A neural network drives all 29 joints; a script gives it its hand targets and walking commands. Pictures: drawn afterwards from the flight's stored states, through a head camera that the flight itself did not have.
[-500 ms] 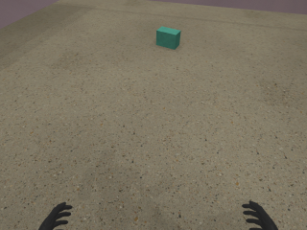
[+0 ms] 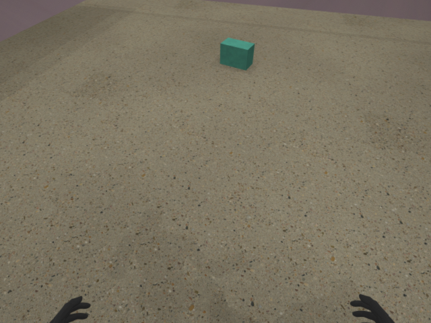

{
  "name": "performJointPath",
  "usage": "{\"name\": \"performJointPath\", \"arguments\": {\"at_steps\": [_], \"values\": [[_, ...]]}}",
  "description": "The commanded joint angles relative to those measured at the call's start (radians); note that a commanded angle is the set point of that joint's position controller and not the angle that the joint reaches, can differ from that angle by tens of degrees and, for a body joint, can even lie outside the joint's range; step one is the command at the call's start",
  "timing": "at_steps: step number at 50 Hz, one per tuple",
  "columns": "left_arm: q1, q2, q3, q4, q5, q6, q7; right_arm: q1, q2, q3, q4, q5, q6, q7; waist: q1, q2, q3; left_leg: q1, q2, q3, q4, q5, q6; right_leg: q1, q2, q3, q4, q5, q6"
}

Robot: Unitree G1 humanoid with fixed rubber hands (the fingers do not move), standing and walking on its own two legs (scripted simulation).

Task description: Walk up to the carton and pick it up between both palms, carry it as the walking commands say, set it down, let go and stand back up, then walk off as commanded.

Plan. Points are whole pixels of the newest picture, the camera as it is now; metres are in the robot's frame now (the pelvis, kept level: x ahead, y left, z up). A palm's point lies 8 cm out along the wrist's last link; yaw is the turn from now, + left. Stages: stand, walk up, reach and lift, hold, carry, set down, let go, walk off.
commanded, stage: stand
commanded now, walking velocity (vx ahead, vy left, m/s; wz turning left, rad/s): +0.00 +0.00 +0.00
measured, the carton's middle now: (236, 53) +2.57 -0.21 -0.66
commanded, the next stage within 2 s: walk up in 1.62 s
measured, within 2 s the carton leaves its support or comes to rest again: neither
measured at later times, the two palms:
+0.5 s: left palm out of the picture +0.12 +0.31 -0.08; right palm out of the picture +0.12 -0.31 -0.08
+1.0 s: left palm out of the picture +0.10 +0.31 -0.08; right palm out of the picture +0.10 -0.31 -0.08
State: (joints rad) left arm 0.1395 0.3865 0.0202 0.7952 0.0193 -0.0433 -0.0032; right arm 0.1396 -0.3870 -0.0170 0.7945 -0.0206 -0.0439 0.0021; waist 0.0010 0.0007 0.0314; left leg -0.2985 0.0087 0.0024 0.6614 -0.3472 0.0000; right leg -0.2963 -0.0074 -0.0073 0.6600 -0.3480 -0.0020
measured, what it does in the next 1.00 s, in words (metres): stands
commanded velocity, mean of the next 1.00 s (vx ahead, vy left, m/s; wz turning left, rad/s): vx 0.00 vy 0.00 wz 0.00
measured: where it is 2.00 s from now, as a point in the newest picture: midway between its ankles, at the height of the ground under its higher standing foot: outside the picture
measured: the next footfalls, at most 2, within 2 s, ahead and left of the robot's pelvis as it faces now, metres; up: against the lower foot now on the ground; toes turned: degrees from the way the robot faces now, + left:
none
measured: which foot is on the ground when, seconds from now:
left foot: down 0.00-1.00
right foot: down 0.00-1.00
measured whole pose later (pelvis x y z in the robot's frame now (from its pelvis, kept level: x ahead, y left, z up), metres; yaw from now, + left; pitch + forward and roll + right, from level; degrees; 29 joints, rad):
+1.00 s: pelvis +0.00 +0.00 +0.02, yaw +0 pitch -2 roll +0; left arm 0.08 0.40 0.00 1.05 0.01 -0.02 0.00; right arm 0.09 -0.40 0.00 1.05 -0.01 -0.02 0.00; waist 0.00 0.00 0.04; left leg -0.13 0.01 0.00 0.36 -0.19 -0.01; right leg -0.13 -0.01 -0.01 0.36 -0.19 0.00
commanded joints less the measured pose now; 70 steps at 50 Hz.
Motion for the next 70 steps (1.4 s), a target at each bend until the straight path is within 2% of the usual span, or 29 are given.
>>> {"name": "performJointPath", "arguments": {"at_steps": [1, 18, 33, 70], "values": [[-0.049, 0.168, 0.036, -0.039, -0.003, -0.012, 0.004, -0.046, -0.168, -0.038, -0.04, 0.003, -0.011, -0.004, -0.001, 0.001, -0.076, 0.034, 0.083, -0.096, -0.132, 0.19, 0.064, 0.034, -0.084, 0.096, -0.132, 0.192, -0.062], [-0.088, 0.174, 0.013, 0.098, -0.008, -0.002, 0.002, -0.081, -0.172, -0.019, 0.094, 0.007, -0.001, -0.002, -0.002, 0.0, -0.059, 0.122, 0.098, -0.097, -0.275, 0.24, 0.042, 0.121, -0.101, 0.096, -0.276, 0.236, -0.041], [-0.102, 0.179, 0.01, 0.183, -0.007, 0.004, 0.003, -0.097, -0.177, -0.016, 0.184, 0.008, 0.006, -0.003, -0.002, -0.001, -0.046, 0.152, 0.109, -0.097, -0.345, 0.226, 0.031, 0.15, -0.112, 0.098, -0.345, 0.223, -0.03], [-0.097, 0.184, 0.013, 0.221, -0.01, 0.014, 0.008, -0.093, -0.185, -0.017, 0.222, 0.01, 0.015, -0.008, -0.001, 0.0, -0.05, 0.183, 0.118, -0.097, -0.372, 0.285, 0.027, 0.185, -0.123, 0.091, -0.372, 0.276, -0.025]]}}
